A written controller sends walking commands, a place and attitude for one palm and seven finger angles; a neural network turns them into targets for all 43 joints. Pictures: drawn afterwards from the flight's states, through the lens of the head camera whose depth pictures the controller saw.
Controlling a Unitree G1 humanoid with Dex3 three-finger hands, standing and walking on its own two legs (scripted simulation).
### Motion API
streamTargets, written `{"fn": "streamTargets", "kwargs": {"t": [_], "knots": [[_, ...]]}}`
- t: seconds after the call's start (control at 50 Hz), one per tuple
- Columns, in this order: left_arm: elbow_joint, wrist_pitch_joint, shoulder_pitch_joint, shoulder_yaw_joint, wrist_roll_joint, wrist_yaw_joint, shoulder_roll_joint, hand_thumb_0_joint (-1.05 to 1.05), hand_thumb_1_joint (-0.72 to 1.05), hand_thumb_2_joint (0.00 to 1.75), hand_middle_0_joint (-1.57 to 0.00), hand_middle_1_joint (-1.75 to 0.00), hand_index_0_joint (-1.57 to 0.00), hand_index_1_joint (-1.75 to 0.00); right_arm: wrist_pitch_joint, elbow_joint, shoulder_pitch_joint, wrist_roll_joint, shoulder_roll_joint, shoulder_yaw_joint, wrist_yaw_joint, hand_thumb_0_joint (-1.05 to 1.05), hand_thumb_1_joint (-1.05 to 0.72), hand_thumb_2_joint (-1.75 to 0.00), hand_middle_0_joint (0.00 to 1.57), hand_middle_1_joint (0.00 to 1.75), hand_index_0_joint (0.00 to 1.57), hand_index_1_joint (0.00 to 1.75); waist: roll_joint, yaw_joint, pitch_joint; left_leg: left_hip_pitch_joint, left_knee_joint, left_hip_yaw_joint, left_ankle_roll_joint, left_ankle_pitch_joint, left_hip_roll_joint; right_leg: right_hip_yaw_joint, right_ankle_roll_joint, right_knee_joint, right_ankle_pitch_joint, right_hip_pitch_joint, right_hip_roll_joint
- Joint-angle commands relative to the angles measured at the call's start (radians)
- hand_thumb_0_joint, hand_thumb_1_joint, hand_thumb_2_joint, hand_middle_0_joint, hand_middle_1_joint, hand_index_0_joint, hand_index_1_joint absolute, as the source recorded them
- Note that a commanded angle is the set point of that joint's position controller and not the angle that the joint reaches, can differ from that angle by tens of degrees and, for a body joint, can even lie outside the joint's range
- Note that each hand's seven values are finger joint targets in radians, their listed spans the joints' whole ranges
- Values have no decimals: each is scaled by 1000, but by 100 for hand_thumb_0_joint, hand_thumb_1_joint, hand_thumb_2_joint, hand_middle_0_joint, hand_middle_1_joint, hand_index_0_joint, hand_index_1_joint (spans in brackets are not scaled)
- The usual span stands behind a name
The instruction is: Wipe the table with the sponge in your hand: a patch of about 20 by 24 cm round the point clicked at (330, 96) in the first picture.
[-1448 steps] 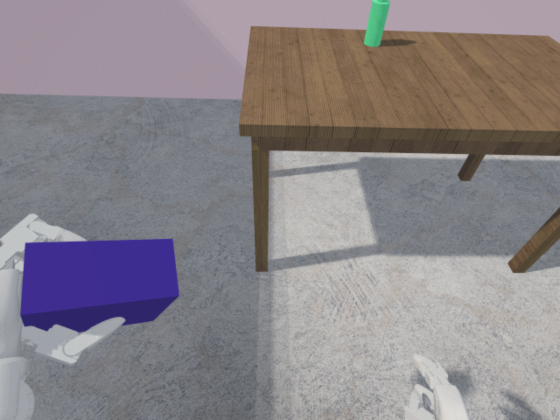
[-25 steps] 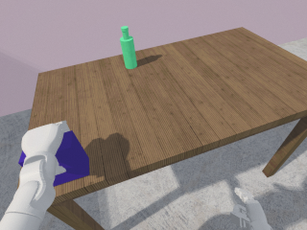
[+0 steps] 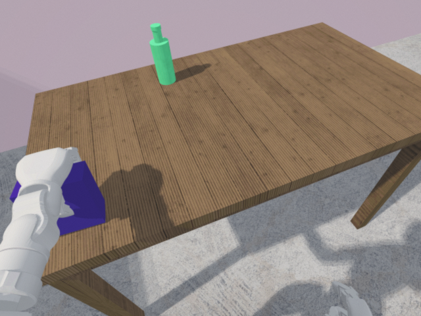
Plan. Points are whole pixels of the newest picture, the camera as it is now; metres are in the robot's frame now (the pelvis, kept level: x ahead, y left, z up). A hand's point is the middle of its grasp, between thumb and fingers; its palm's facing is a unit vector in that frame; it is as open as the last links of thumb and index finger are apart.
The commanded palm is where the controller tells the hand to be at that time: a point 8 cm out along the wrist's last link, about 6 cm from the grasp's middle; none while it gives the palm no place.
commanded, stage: wipe forward along the first lane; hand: left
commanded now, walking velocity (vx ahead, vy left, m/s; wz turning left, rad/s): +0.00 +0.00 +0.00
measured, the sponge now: (69, 207) +0.30 +0.35 +0.02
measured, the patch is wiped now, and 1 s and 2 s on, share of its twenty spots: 0.00 0.00 0.00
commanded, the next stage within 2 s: slide across to the middle lane in 1.08 s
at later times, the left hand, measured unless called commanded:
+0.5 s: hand (62, 163) +0.37 +0.37 +0.08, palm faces -0.11 +0.01 -0.99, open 10.5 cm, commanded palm +0.36 +0.37 +0.12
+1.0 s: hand (57, 146) +0.42 +0.40 +0.09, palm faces -0.12 +0.01 -0.99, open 10.5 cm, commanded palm +0.41 +0.40 +0.13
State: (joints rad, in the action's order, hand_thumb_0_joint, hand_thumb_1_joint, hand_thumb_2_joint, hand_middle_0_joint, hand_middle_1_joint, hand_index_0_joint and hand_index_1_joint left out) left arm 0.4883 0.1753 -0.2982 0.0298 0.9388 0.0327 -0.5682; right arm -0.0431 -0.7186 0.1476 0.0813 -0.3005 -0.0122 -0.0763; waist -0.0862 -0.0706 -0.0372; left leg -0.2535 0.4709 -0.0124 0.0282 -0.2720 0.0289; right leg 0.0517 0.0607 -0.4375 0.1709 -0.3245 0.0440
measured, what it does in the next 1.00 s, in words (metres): stands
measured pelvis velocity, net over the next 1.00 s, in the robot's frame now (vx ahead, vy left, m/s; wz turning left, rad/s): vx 0.01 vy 0.02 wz -0.01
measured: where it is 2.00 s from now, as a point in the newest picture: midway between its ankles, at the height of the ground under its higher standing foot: outside the picture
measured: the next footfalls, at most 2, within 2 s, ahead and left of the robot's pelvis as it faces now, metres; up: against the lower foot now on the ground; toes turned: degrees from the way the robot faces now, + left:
none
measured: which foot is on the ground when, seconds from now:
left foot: down 0.00-1.00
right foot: down 0.00-1.00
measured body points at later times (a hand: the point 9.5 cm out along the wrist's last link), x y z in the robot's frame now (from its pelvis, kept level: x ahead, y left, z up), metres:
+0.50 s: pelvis +0.00 +0.00 -0.01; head +0.04 -0.03 +0.44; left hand +0.37 +0.36 +0.14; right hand +0.10 -0.27 -0.14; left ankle -0.02 +0.10 -0.74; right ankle +0.03 -0.08 -0.74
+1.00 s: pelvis +0.01 +0.02 -0.01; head +0.07 +0.02 +0.44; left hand +0.42 +0.40 +0.14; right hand +0.09 -0.25 -0.13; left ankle -0.02 +0.11 -0.74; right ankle +0.03 -0.08 -0.74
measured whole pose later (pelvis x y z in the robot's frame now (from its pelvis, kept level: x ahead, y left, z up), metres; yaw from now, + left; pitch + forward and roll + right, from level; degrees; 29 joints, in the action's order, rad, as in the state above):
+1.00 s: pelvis +0.01 +0.02 -0.01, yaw -1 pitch +12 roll -1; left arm 1.07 0.02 -0.76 0.09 1.04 0.09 -0.74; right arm -0.08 -0.73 0.25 0.09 -0.30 -0.01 -0.06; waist -0.04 0.03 -0.08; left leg -0.45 0.55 0.00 0.06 -0.30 0.04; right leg 0.04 0.03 -0.46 0.16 -0.50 0.04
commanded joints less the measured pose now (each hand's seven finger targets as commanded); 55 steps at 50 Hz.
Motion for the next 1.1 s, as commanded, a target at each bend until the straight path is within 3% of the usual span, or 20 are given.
{"fn": "streamTargets", "kwargs": {"t": [0.0,0.02,0.08,0.18,0.24,0.3,0.34,0.42,0.46,0.52,0.54,0.62,0.68,0.72,0.78,0.82,0.9,0.92,1.0,1.08], "knots": [[-11,-16,-324,98,22,56,-286,0,10,130,-120,-160,-120,-160,44,121,-80,-2,-126,48,-14,0,-90,-90,20,30,20,30,121,32,-158,-112,-54,-8,27,67,16,-103,-12,59,-8,164,-38],[-1,-23,-348,136,28,61,-339,0,10,130,-120,-160,-120,-160,45,119,-80,0,-127,47,-15,0,-90,-90,20,30,20,30,109,28,-169,-117,-54,-9,28,57,17,-117,-9,61,11,168,-36],[87,-30,-413,87,40,63,-314,0,10,130,-120,-160,-120,-160,41,104,-50,1,-128,46,-16,0,-90,-90,20,30,20,30,118,52,-160,-149,-44,-3,28,30,18,-109,-16,60,33,150,-42],[166,-56,-475,78,57,61,-332,0,10,130,-120,-160,-120,-160,36,101,-15,3,-130,50,-14,0,-90,-90,20,30,20,30,96,54,-210,-161,-34,-3,31,28,16,-108,-13,51,30,154,-44],[195,-85,-489,119,58,67,-385,0,10,130,-120,-160,-120,-160,29,100,6,2,-135,55,-14,0,-90,-90,20,30,20,30,104,51,-252,-179,-21,0,33,49,14,-119,-15,38,-12,188,-48],[241,-106,-517,97,53,75,-362,0,10,130,-120,-160,-120,-160,27,98,17,6,-136,54,-12,0,-90,-90,20,30,20,30,109,64,-207,-200,-23,-2,33,14,10,-109,-18,42,21,140,-46],[266,-120,-533,136,55,88,-414,0,10,130,-120,-160,-120,-160,25,93,33,6,-142,58,-11,0,-90,-90,20,30,20,30,121,64,-228,-217,-14,0,36,16,9,-120,-20,38,17,156,-47],[298,-133,-576,135,76,104,-425,0,10,130,-120,-160,-120,-160,20,79,56,7,-146,62,-4,0,-90,-90,20,30,20,30,89,71,-253,-207,-10,-1,34,53,7,-111,-13,26,-29,135,-41],[311,-129,-572,93,79,108,-377,0,10,130,-120,-160,-120,-160,16,83,62,8,-142,63,0,0,-90,-90,20,30,20,30,84,74,-258,-205,-4,2,35,62,7,-106,-13,22,-49,133,-43],[338,-129,-566,152,80,116,-444,0,10,130,-120,-160,-120,-160,7,71,73,6,-150,67,3,0,-90,-90,20,30,20,30,105,63,-299,-210,-1,-1,36,93,6,-110,-12,15,-88,163,-40],[332,-130,-601,119,77,116,-421,0,10,130,-120,-160,-120,-160,7,77,72,8,-149,66,1,0,-90,-90,20,30,20,30,101,80,-292,-211,-1,3,38,84,5,-108,-16,18,-87,157,-44],[375,-130,-610,145,83,119,-458,0,10,130,-120,-160,-120,-160,1,65,80,10,-156,64,4,0,-90,-90,20,30,20,30,105,78,-269,-218,-8,-3,37,86,3,-99,-13,20,-76,133,-37],[389,-126,-630,96,99,119,-416,0,10,130,-120,-160,-120,-160,0,67,91,9,-152,64,7,0,-90,-90,20,30,20,30,71,87,-270,-202,-4,-4,37,101,3,-90,-10,15,-87,111,-36],[394,-128,-661,130,104,117,-470,0,10,130,-120,-160,-120,-160,-5,63,95,9,-159,63,5,0,-90,-90,20,30,20,30,73,87,-269,-200,-8,-9,36,101,0,-91,-8,21,-77,104,-34],[419,-126,-702,100,108,115,-453,0,10,130,-120,-160,-120,-160,-4,65,108,10,-158,61,4,0,-90,-90,20,30,20,30,78,100,-259,-207,-9,-12,35,81,1,-82,-11,21,-50,82,-33],[427,-132,-724,140,116,113,-514,0,10,130,-120,-160,-120,-160,-7,59,114,7,-164,61,2,0,-90,-90,20,30,20,30,61,94,-286,-195,-8,-13,34,108,-3,-87,-6,18,-67,93,-31],[456,-129,-779,96,129,105,-493,0,10,130,-120,-160,-120,-160,-8,58,136,8,-163,60,2,0,-90,-90,20,30,20,30,52,115,-278,-188,-2,-19,31,114,-5,-75,-6,14,-66,59,-28],[459,-133,-773,126,129,100,-529,0,10,130,-120,-160,-120,-160,-11,55,138,6,-167,60,1,0,-90,-90,20,30,20,30,37,101,-302,-179,-5,-20,29,140,-5,-78,-1,13,-82,74,-27],[474,-135,-811,67,132,86,-470,0,10,130,-120,-160,-120,-160,-14,57,162,6,-164,60,2,0,-90,-90,20,30,20,30,33,119,-302,-152,2,-34,21,167,-12,-62,1,6,-84,31,-20],[475,-147,-818,77,125,80,-475,0,10,130,-120,-160,-120,-160,-20,48,187,1,-167,66,2,0,-90,-90,20,30,20,30,26,116,-325,-121,10,-42,12,234,-19,-53,6,0,-118,21,-15]]}}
